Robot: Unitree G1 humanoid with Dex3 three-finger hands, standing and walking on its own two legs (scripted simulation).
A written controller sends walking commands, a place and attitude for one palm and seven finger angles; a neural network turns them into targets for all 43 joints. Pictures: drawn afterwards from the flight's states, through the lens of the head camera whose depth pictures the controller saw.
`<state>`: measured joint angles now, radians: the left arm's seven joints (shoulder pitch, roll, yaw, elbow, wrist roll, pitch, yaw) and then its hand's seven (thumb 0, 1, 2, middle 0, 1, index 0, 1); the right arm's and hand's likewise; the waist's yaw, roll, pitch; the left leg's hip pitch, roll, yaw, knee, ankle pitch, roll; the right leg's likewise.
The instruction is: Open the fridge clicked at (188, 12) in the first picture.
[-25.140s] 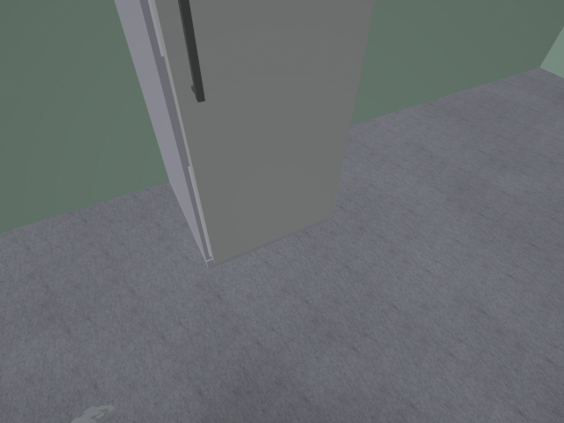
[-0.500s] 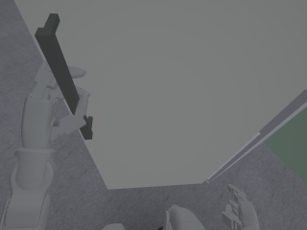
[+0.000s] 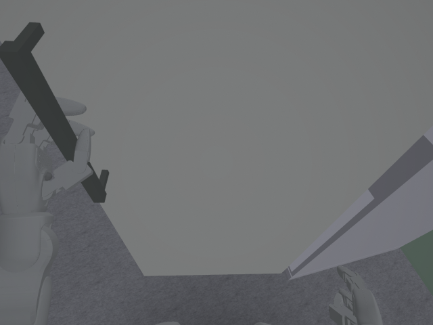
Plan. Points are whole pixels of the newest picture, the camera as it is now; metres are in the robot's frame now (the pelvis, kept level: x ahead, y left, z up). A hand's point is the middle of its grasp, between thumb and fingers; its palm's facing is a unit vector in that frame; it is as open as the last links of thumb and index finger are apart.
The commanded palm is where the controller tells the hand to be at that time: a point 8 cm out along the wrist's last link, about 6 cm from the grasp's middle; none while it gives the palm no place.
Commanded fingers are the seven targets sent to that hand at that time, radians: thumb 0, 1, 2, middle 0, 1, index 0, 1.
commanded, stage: stop walking and hold the door back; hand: left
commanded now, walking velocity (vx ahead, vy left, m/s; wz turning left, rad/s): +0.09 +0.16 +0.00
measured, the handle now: (74, 135) +0.32 +0.22 +0.20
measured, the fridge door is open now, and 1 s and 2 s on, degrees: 77 72 71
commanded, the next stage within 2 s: loosen the grip on the handle in 1.40 s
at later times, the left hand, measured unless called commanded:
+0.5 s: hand (85, 146) +0.30 +0.20 +0.20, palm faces +0.38 -0.88 -0.28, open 5.4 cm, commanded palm +0.28 +0.27 +0.17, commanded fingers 0.00 0.90 0.90 -0.45 -1.40 -0.45 -1.40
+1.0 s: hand (90, 135) +0.33 +0.20 +0.19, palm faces +0.29 -0.93 -0.24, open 5.3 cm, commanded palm +0.29 +0.27 +0.17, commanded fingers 0.00 0.90 0.90 -0.45 -1.40 -0.45 -1.40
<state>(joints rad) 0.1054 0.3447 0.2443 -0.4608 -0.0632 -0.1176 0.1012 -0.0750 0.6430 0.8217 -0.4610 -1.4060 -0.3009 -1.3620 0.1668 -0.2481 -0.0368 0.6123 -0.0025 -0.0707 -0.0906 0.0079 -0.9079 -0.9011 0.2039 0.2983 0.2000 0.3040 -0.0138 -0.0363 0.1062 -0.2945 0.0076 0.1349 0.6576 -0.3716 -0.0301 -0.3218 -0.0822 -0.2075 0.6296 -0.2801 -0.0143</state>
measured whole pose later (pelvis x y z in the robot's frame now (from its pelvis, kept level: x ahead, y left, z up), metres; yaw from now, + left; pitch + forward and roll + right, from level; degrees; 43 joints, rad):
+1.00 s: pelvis -0.12 -0.03 +0.01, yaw +1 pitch -2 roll +0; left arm -0.74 0.45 0.30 0.76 0.00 -0.19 0.02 -0.12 0.67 0.79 -0.46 -1.41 -0.43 -1.41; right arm 0.26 -0.21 0.03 0.76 0.04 -0.06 -0.08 0.01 -0.90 -0.90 0.21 0.30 0.20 0.30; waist -0.06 0.03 0.12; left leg -0.37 0.05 0.04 0.86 -0.48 -0.01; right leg -0.29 0.01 -0.07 0.56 -0.25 -0.04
